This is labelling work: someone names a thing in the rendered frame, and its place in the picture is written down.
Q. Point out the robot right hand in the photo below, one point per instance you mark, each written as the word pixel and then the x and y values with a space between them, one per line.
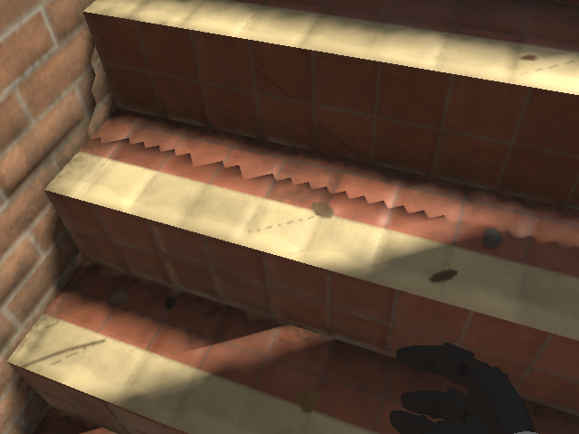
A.
pixel 492 406

